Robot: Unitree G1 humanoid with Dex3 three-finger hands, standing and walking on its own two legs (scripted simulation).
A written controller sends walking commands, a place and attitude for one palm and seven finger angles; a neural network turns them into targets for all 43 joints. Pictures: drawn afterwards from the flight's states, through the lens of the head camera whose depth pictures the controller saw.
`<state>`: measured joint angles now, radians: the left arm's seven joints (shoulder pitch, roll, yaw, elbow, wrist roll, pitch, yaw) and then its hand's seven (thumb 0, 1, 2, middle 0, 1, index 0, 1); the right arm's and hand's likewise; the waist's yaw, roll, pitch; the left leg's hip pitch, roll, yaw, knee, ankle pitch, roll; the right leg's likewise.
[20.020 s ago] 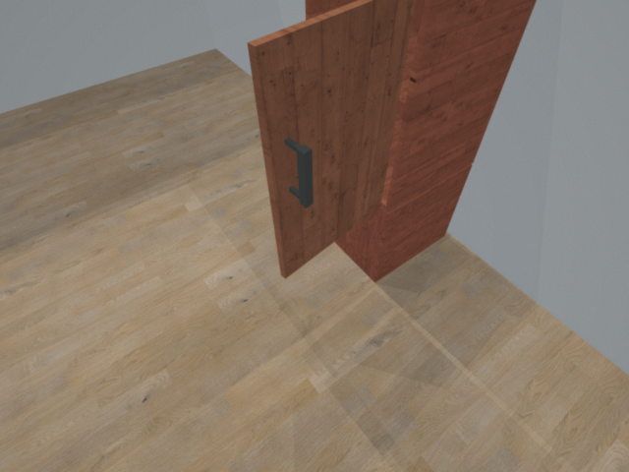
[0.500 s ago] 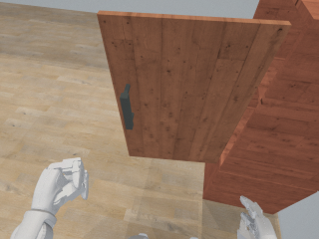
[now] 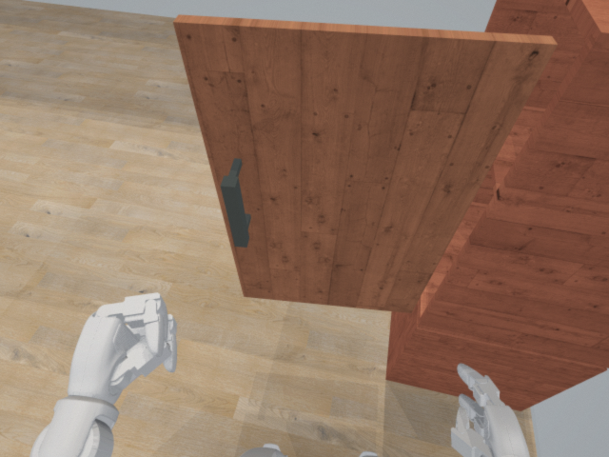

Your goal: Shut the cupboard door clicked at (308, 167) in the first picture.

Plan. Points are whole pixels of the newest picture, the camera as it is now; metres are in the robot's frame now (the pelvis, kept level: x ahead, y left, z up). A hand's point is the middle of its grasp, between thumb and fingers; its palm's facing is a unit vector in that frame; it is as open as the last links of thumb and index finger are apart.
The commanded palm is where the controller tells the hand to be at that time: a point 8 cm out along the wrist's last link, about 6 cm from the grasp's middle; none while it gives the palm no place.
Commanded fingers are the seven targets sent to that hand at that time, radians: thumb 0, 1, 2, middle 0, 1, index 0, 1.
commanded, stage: bring the fist close to the handle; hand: left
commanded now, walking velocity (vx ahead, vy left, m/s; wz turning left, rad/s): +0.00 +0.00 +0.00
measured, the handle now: (239, 204) +0.45 +0.13 +0.06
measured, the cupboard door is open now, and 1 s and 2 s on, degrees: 97 97 91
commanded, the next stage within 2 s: push the door shut along its arc in 1.24 s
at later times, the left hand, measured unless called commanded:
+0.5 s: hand (223, 310) +0.28 +0.12 +0.05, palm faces -0.08 -1.00 -0.02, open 3.1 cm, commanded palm +0.27 +0.18 +0.07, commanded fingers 0.00 0.90 0.90 -1.30 -1.50 -1.30 -1.50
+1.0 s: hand (249, 259) +0.35 +0.10 +0.07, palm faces -0.03 -1.00 -0.02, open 3.1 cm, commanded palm +0.32 +0.16 +0.07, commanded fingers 0.00 0.90 0.90 -1.30 -1.50 -1.30 -1.50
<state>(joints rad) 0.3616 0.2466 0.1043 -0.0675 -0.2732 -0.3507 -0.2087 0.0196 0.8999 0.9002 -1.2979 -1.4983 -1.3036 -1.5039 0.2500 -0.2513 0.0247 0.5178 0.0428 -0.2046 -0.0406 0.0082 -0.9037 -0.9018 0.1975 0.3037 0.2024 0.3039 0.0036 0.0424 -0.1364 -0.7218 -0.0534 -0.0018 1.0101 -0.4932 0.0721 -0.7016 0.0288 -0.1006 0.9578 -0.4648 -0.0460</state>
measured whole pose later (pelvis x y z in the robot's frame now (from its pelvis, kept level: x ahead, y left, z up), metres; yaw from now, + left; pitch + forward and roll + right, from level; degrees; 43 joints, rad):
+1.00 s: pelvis +0.00 -0.01 +0.00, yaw -2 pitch +13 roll +0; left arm -0.13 0.16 0.03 0.32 -0.15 -0.32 -0.01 0.02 0.90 0.90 -1.30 -1.50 -1.30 -1.50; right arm 0.25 -0.24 0.01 0.57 0.03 -0.05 0.01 0.01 -0.91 -0.90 0.20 0.30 0.20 0.30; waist -0.04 0.02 -0.13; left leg -0.70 -0.04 0.03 0.96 -0.48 0.05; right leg -0.71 0.04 -0.06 0.95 -0.46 -0.06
